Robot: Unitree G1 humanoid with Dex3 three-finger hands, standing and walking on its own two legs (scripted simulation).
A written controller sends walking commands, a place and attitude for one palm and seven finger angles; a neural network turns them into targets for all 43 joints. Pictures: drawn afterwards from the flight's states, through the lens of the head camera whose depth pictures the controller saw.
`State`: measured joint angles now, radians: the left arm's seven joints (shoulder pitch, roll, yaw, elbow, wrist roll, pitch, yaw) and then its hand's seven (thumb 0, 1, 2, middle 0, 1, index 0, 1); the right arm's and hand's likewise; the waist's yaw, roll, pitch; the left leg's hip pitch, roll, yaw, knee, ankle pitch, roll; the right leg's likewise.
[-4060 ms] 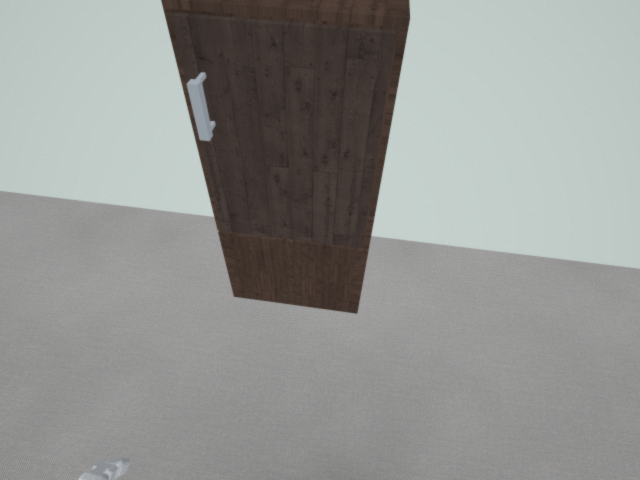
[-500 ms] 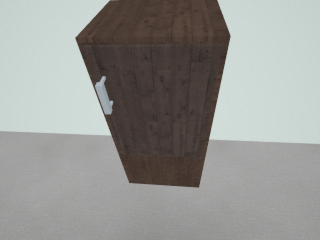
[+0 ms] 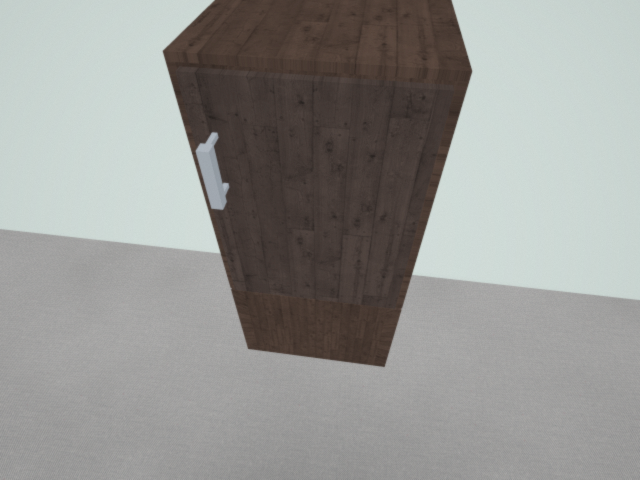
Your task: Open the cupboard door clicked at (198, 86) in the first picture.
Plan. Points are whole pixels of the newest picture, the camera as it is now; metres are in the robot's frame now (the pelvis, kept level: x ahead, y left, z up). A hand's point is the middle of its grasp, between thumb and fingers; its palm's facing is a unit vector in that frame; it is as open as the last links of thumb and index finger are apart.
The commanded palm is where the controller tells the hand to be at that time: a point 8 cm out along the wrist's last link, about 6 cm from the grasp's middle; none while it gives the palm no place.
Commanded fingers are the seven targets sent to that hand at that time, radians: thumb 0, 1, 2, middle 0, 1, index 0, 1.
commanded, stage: look again from close up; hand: left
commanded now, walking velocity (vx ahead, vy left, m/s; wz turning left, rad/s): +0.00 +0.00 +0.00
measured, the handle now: (216, 171) +0.60 +0.23 +0.04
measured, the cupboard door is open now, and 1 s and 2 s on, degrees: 0 0 0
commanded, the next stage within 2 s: shuffle to correct the standing spot in 0.58 s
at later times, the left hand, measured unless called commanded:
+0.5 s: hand out of the picture +0.03 +0.24 -0.17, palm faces +0.04 -0.97 -0.23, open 7.4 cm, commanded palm none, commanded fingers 0.00 0.90 0.90 -0.20 -0.30 -0.20 -0.30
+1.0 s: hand out of the picture -0.07 +0.22 -0.18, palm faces +0.04 -0.98 -0.18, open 7.4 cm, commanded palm none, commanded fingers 0.00 0.90 0.90 -0.20 -0.30 -0.20 -0.30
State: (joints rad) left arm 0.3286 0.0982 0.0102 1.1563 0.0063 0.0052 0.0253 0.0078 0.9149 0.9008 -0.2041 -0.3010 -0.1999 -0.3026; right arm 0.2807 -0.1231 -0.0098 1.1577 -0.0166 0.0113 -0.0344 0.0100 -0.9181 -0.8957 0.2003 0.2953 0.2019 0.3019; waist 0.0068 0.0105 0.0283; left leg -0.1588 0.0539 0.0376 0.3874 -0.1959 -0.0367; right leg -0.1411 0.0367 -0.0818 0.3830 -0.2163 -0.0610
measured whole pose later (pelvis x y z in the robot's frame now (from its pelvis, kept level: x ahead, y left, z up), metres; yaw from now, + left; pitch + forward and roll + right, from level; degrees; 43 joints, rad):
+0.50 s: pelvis -0.01 +0.04 -0.01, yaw +0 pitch -3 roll -1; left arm 0.28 0.21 0.01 1.00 0.02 0.00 0.03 0.01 0.91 0.90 -0.20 -0.30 -0.20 -0.30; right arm 0.28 -0.18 0.00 1.02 -0.02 -0.01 -0.02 0.01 -0.91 -0.90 0.20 0.30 0.20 0.30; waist 0.00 0.00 -0.02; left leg -0.21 0.01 0.05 0.50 -0.24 0.02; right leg -0.18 -0.02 -0.07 0.47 -0.24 -0.01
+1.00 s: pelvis -0.01 +0.06 -0.01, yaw -2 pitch -2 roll +0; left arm 0.46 0.13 0.02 1.06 0.03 0.02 0.01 0.01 0.91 0.90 -0.20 -0.30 -0.20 -0.30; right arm 0.34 -0.18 -0.03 1.06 -0.02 0.03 0.00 0.01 -0.91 -0.90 0.20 0.30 0.20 0.30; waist 0.02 0.01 0.00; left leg -0.23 0.00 0.10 0.55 -0.32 0.05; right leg -0.22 -0.02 -0.01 0.52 -0.28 -0.01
